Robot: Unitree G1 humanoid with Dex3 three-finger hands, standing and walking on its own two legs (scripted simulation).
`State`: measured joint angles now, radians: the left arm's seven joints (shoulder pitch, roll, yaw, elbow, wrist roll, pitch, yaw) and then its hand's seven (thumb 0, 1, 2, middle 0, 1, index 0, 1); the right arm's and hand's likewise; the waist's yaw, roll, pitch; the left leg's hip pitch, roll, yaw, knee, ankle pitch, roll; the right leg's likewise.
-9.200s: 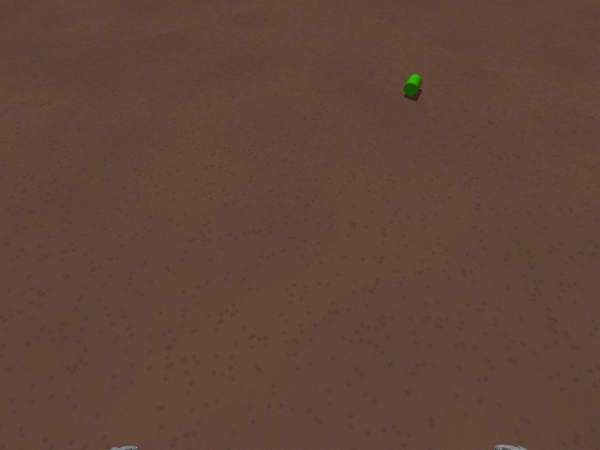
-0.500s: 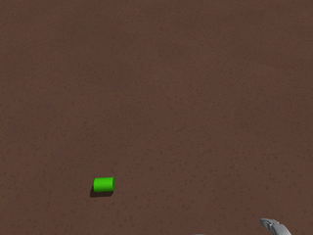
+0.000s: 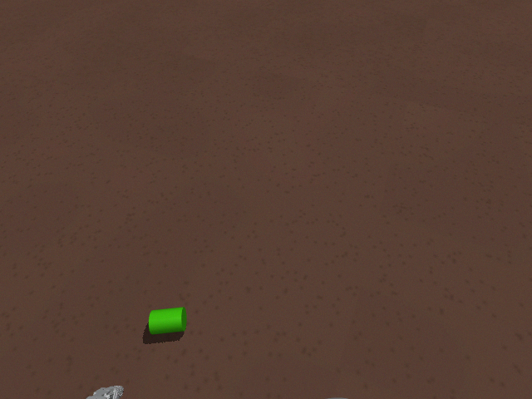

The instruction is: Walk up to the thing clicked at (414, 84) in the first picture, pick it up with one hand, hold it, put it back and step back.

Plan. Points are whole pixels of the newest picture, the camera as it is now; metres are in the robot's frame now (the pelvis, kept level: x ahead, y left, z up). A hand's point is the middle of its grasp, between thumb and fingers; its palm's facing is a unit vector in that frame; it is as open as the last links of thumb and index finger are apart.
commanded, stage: walk up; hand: left
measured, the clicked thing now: (168, 320) +0.46 +0.39 -0.74
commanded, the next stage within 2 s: none
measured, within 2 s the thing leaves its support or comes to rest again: neither
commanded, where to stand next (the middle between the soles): +0.10 +0.06 m, yaw +2 degrees
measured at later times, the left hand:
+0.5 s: hand out of the picture +0.09 +0.25 -0.16, palm faces +0.00 -0.94 -0.34, open 7.4 cm
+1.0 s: hand out of the picture +0.03 +0.31 -0.17, palm faces -0.09 -0.95 -0.30, open 7.4 cm
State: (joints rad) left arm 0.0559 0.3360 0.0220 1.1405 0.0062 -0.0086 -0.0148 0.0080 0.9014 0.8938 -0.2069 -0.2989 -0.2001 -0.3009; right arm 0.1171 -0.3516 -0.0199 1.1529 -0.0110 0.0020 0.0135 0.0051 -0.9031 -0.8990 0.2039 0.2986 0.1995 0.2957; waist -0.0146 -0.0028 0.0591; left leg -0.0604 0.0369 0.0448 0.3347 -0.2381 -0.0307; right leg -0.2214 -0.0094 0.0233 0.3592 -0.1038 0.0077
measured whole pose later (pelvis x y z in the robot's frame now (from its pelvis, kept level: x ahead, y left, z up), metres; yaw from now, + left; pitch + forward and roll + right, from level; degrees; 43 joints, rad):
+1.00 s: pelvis -0.06 +0.05 +0.00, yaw -2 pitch -2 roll -1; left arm 0.15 0.41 0.05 1.03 0.02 0.06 -0.03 0.01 0.90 0.89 -0.21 -0.30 -0.20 -0.30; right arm 0.25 -0.30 -0.06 0.99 -0.04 -0.04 0.01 0.01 -0.90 -0.90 0.21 0.30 0.20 0.30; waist -0.03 -0.08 0.09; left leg -0.07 -0.02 0.05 0.38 -0.28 0.05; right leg -0.33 0.06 0.12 0.84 -0.37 -0.01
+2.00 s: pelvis -0.05 +0.03 -0.01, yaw +1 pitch -1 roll -1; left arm 0.17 0.42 0.05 0.97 0.00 0.03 0.01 0.01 0.90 0.89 -0.21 -0.30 -0.20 -0.30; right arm 0.20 -0.36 -0.05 0.87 -0.04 0.00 0.01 0.00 -0.90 -0.90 0.21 0.30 0.20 0.30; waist 0.00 -0.05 0.12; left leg -0.23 -0.03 0.01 0.59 -0.33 0.04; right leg -0.35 0.03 0.06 0.89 -0.49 -0.01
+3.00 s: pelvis -0.03 +0.01 +0.00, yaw +0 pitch -3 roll +0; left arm 0.11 0.36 -0.01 1.13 0.00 -0.02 -0.02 0.01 0.90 0.89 -0.21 -0.30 -0.20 -0.30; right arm 0.08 -0.34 0.00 1.11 -0.01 -0.02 0.02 0.00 -0.90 -0.90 0.20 0.30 0.20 0.30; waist 0.01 0.00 0.05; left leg -0.11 0.02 -0.02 0.34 -0.18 -0.02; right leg -0.13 0.00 -0.02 0.34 -0.17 -0.01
